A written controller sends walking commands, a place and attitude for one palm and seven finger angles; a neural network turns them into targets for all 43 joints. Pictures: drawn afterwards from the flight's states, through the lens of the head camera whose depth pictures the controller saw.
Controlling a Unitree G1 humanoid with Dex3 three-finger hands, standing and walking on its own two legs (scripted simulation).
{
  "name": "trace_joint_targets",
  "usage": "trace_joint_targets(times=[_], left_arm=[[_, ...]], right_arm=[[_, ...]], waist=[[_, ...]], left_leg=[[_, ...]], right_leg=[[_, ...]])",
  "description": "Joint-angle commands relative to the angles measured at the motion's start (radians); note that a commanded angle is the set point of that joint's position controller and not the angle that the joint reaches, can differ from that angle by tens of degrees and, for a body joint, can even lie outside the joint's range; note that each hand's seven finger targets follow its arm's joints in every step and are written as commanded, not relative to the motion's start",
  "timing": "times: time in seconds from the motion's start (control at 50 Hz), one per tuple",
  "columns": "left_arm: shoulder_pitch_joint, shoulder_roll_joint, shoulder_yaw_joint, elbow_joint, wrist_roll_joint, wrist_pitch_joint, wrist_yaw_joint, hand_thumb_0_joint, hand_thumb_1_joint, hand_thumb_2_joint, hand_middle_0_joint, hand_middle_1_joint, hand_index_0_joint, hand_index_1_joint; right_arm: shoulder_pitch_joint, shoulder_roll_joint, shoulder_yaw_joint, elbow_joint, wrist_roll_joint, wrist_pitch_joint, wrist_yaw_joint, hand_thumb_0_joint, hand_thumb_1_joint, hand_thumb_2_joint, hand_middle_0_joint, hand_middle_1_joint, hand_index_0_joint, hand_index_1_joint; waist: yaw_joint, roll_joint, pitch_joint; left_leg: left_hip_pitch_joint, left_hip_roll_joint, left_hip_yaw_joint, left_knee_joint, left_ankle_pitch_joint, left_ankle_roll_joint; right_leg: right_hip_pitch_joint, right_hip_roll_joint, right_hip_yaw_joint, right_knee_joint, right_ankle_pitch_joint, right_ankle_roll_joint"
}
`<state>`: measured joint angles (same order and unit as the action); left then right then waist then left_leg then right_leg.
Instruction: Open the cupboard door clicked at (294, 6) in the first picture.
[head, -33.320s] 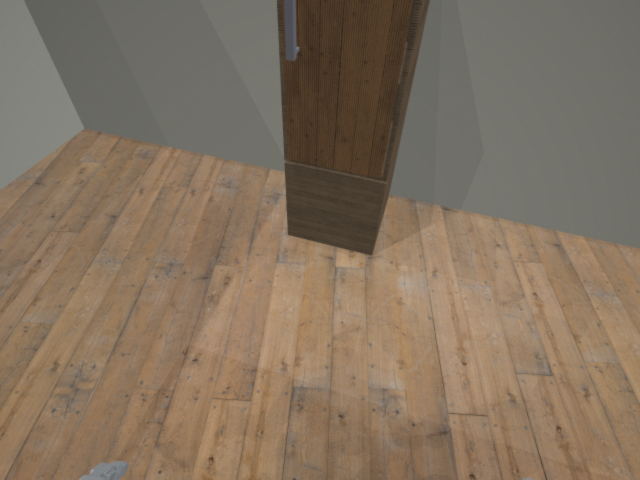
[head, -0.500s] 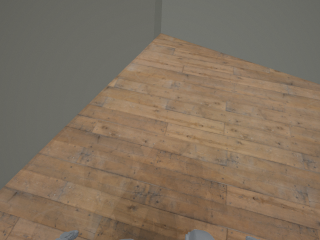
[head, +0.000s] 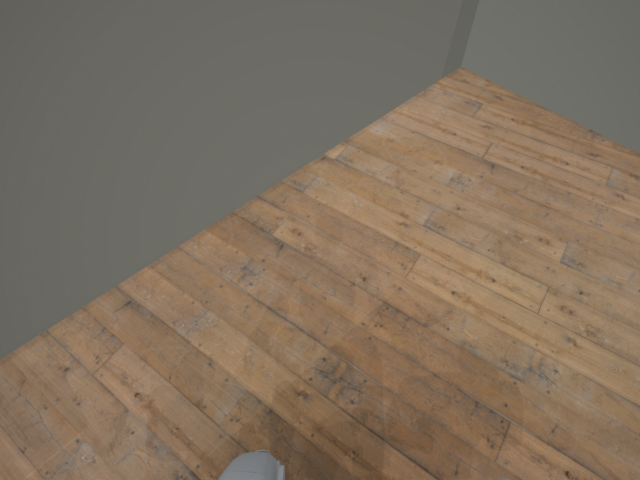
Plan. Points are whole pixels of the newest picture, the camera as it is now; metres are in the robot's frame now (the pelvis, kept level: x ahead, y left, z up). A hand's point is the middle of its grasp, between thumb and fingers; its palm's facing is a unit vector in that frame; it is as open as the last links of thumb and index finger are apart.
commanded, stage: turn to face it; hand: left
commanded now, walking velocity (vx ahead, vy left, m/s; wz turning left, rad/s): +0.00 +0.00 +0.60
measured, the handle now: out of the picture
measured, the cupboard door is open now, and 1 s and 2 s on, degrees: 54 54 54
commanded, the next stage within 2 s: none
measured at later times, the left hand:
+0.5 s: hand out of the picture +0.06 +0.22 -0.15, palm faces +0.27 -0.91 -0.31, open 7.4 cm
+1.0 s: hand out of the picture -0.09 +0.16 -0.19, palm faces +0.61 -0.75 -0.27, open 7.3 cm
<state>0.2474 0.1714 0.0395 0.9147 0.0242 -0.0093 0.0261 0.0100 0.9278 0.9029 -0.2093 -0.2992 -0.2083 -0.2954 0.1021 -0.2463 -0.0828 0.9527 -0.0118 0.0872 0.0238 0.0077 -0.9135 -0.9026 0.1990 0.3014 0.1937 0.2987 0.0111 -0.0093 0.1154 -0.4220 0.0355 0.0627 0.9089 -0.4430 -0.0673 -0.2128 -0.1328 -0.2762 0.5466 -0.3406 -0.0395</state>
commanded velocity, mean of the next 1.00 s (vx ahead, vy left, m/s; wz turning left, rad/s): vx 0.00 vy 0.00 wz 0.60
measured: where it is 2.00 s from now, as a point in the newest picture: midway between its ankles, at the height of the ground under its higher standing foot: outside the picture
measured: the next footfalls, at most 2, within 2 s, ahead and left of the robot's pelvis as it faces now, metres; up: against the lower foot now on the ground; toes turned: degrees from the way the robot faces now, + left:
left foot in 0.12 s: +0.03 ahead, +0.13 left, +0.00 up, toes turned +11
right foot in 0.50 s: +0.07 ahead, -0.13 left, +0.00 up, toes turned +13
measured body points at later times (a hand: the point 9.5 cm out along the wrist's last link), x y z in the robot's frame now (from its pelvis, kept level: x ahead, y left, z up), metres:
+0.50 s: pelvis +0.00 -0.02 -0.01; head +0.06 -0.03 +0.43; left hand +0.05 +0.26 -0.13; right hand +0.13 -0.25 -0.17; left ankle -0.01 +0.12 -0.74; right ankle +0.03 -0.14 -0.74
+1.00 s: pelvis +0.01 -0.03 -0.02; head +0.05 +0.00 +0.43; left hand -0.12 +0.20 -0.17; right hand +0.27 -0.17 -0.15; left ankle -0.04 +0.06 -0.74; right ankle +0.03 -0.15 -0.71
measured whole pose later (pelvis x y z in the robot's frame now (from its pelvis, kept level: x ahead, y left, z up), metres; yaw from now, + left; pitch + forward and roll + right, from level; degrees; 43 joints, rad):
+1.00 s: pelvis +0.01 -0.03 -0.02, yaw +36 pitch +0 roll +2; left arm 0.24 0.25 0.07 0.94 0.02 0.04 0.02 0.01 0.91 0.90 -0.21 -0.30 -0.21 -0.30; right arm 0.08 -0.23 -0.07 0.90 -0.02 0.03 0.02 0.01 -0.91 -0.90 0.20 0.30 0.19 0.30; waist 0.02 -0.05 0.11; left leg -0.33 -0.01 0.09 0.65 -0.30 0.03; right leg -0.34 -0.17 -0.20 0.93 -0.55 0.04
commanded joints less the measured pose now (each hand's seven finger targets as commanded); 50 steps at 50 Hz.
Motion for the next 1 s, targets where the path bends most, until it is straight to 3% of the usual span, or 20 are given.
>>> trace_joint_targets(times=[0.0,0.06,0.08,0.1,0.12,0.14,0.22,0.44,0.46,0.5,0.52,0.56,0.62,0.8,0.88,0.9,0.92,0.94,0.96,0.98], left_arm=[[0.077,0.230,0.068,-0.032,0.008,-0.007,0.009,0.000,0.900,0.900,-0.200,-0.300,-0.200,-0.300],[0.028,0.232,0.074,-0.035,0.000,-0.005,-0.001,0.000,0.900,0.900,-0.200,-0.300,-0.200,-0.300],[0.007,0.218,0.071,-0.049,-0.009,-0.001,-0.006,0.000,0.900,0.900,-0.200,-0.300,-0.200,-0.300],[-0.032,0.146,0.054,-0.095,-0.017,0.005,-0.016,0.000,0.900,0.900,-0.200,-0.300,-0.200,-0.300],[-0.112,0.148,0.044,-0.134,-0.007,0.021,-0.007,0.000,0.900,0.900,-0.200,-0.300,-0.200,-0.300],[-0.109,0.163,0.047,-0.146,-0.004,0.027,-0.005,0.000,0.900,0.900,-0.200,-0.300,-0.200,-0.300],[-0.069,0.156,0.059,-0.071,-0.001,0.041,-0.018,0.000,0.900,0.900,-0.200,-0.300,-0.200,-0.300],[-0.021,0.126,0.051,-0.086,-0.014,0.018,-0.013,0.000,0.900,0.900,-0.200,-0.300,-0.200,-0.300],[0.021,0.156,0.060,-0.080,-0.011,0.008,-0.009,0.000,0.900,0.900,-0.200,-0.300,-0.200,-0.300],[0.062,0.313,0.085,-0.075,0.006,-0.002,0.008,0.000,0.900,0.900,-0.200,-0.300,-0.200,-0.300],[0.042,0.283,0.071,-0.079,-0.002,-0.002,0.010,0.000,0.900,0.900,-0.200,-0.300,-0.200,-0.300],[-0.071,0.190,0.051,-0.101,-0.008,-0.001,0.016,0.000,0.900,0.900,-0.200,-0.300,-0.200,-0.300],[-0.063,0.169,0.041,-0.100,-0.007,-0.008,0.013,0.000,0.900,0.900,-0.200,-0.300,-0.200,-0.300],[0.052,0.220,0.068,-0.056,0.005,-0.005,0.009,0.000,0.900,0.900,-0.200,-0.300,-0.200,-0.300],[0.018,0.239,0.077,-0.050,0.000,-0.002,-0.001,0.000,0.900,0.900,-0.200,-0.300,-0.200,-0.300],[0.000,0.231,0.075,-0.059,-0.008,0.001,-0.005,0.000,0.900,0.900,-0.200,-0.300,-0.200,-0.300],[-0.019,0.170,0.064,-0.093,-0.016,0.007,-0.014,0.000,0.900,0.900,-0.200,-0.300,-0.200,-0.300],[-0.100,0.132,0.044,-0.143,-0.013,0.017,-0.010,0.000,0.900,0.900,-0.200,-0.300,-0.200,-0.300],[-0.142,0.161,0.043,-0.155,-0.007,0.029,-0.005,0.000,0.900,0.900,-0.200,-0.300,-0.200,-0.300],[-0.144,0.148,0.050,-0.139,-0.003,0.031,-0.004,0.000,0.900,0.900,-0.200,-0.300,-0.200,-0.300]], right_arm=[[-0.069,-0.022,0.010,-0.110,0.005,-0.037,0.006,0.000,-0.900,-0.900,0.200,0.300,0.200,0.300],[0.023,-0.055,-0.002,-0.097,-0.001,-0.048,0.004,0.000,-0.900,-0.900,0.200,0.300,0.200,0.300],[0.106,-0.115,-0.019,-0.077,-0.006,-0.056,0.000,0.000,-0.900,-0.900,0.200,0.300,0.200,0.300],[0.172,-0.238,-0.052,-0.068,-0.015,-0.062,-0.009,0.000,-0.900,-0.900,0.200,0.300,0.200,0.300],[0.223,-0.272,-0.054,-0.050,-0.008,-0.053,-0.019,0.000,-0.900,-0.900,0.200,0.300,0.200,0.300],[0.188,-0.256,-0.045,-0.061,-0.011,-0.052,-0.020,0.000,-0.900,-0.900,0.200,0.300,0.200,0.300],[0.029,-0.169,-0.021,-0.109,-0.011,-0.068,-0.038,0.000,-0.900,-0.900,0.200,0.300,0.200,0.300],[0.028,-0.177,-0.039,-0.115,-0.013,-0.057,-0.028,0.000,-0.900,-0.900,0.200,0.300,0.200,0.300],[0.020,-0.157,-0.039,-0.121,-0.006,-0.057,-0.025,0.000,-0.900,-0.900,0.200,0.300,0.200,0.300],[0.019,-0.066,-0.026,-0.153,0.003,-0.060,-0.019,0.000,-0.900,-0.900,0.200,0.300,0.200,0.300],[0.019,-0.099,-0.028,-0.143,-0.005,-0.053,-0.015,0.000,-0.900,-0.900,0.200,0.300,0.200,0.300],[0.052,-0.085,-0.033,-0.094,-0.007,-0.033,-0.011,0.000,-0.900,-0.900,0.200,0.300,0.200,0.300],[0.046,-0.050,-0.016,-0.077,-0.004,-0.025,0.001,0.000,-0.900,-0.900,0.200,0.300,0.200,0.300],[-0.051,-0.017,0.005,-0.100,0.001,-0.036,0.008,0.000,-0.900,-0.900,0.200,0.300,0.200,0.300],[0.028,-0.050,-0.003,-0.097,-0.002,-0.048,0.004,0.000,-0.900,-0.900,0.200,0.300,0.200,0.300],[0.104,-0.093,-0.014,-0.077,-0.006,-0.055,0.004,0.000,-0.900,-0.900,0.200,0.300,0.200,0.300],[0.178,-0.211,-0.045,-0.065,-0.016,-0.065,-0.004,0.000,-0.900,-0.900,0.200,0.300,0.200,0.300],[0.232,-0.278,-0.059,-0.052,-0.010,-0.058,-0.017,0.000,-0.900,-0.900,0.200,0.300,0.200,0.300],[0.225,-0.259,-0.051,-0.048,-0.009,-0.053,-0.020,0.000,-0.900,-0.900,0.200,0.300,0.200,0.300],[0.172,-0.225,-0.042,-0.065,-0.013,-0.060,-0.029,0.000,-0.900,-0.900,0.200,0.300,0.200,0.300]], waist=[[0.037,-0.188,-0.146],[-0.028,-0.126,-0.179],[-0.079,-0.004,-0.228],[-0.121,0.319,-0.238],[-0.137,0.271,-0.240],[-0.108,0.181,-0.212],[-0.027,0.171,-0.126],[0.007,0.161,-0.171],[0.033,0.098,-0.190],[0.064,-0.335,-0.215],[0.049,-0.237,-0.187],[-0.018,-0.218,-0.134],[-0.026,-0.181,-0.126],[0.038,-0.176,-0.138],[-0.020,-0.166,-0.161],[-0.067,-0.068,-0.202],[-0.110,0.227,-0.252],[-0.139,0.323,-0.244],[-0.126,0.180,-0.209],[-0.105,0.201,-0.192]], left_leg=[[-0.009,-0.007,0.053,-0.153,-0.018,0.019],[0.201,-0.021,0.062,-0.389,0.153,0.044],[0.379,0.054,-0.031,-0.485,0.339,0.085],[0.510,0.345,-0.439,-0.536,0.697,0.235],[0.480,0.423,-0.471,-0.529,0.872,0.323],[0.408,0.408,-0.387,-0.537,0.692,0.326],[0.241,0.213,-0.267,-0.577,0.525,0.219],[0.111,0.134,-0.332,-0.465,0.445,0.184],[0.035,0.088,-0.308,-0.405,0.379,0.141],[-0.217,-0.106,-0.074,0.079,-0.194,0.023],[-0.191,-0.050,-0.133,0.253,-0.171,0.033],[-0.199,-0.009,-0.121,0.360,-0.035,0.013],[-0.182,-0.002,-0.065,0.306,0.038,-0.008],[-0.058,-0.011,0.047,-0.109,-0.001,0.008],[0.153,-0.036,0.074,-0.350,0.135,0.041],[0.316,-0.008,0.030,-0.463,0.292,0.063],[0.488,0.244,-0.322,-0.508,0.601,0.184],[0.477,0.395,-0.501,-0.537,0.879,0.310],[0.412,0.398,-0.420,-0.533,0.762,0.320],[0.344,0.334,-0.395,-0.560,0.610,0.297]], right_leg=[[0.192,-0.275,0.166,-0.079,0.722,-0.072],[0.082,-0.251,0.086,0.059,0.607,-0.010],[-0.057,-0.207,0.048,0.229,0.450,0.042],[-0.366,-0.037,0.042,0.478,-0.232,0.125],[-0.428,-0.002,0.186,0.601,-0.345,0.118],[-0.409,-0.020,0.235,0.635,-0.286,0.106],[-0.365,0.013,0.271,0.634,-0.069,0.119],[-0.011,0.118,0.210,0.026,0.033,0.110],[0.119,0.086,0.238,-0.117,0.125,0.102],[0.239,-0.383,0.659,-0.260,0.338,-0.082],[0.134,-0.375,0.583,-0.231,0.370,-0.123],[0.092,-0.253,0.432,-0.206,0.451,-0.081],[0.120,-0.190,0.251,-0.167,0.601,-0.048],[0.218,-0.250,0.157,-0.090,0.727,-0.065],[0.112,-0.251,0.093,0.040,0.658,-0.018],[0.007,-0.224,0.064,0.188,0.548,0.024],[-0.262,-0.075,0.034,0.429,0.007,0.100],[-0.401,0.008,0.144,0.597,-0.356,0.119],[-0.397,-0.018,0.238,0.639,-0.311,0.103],[-0.395,-0.019,0.249,0.639,-0.246,0.106]])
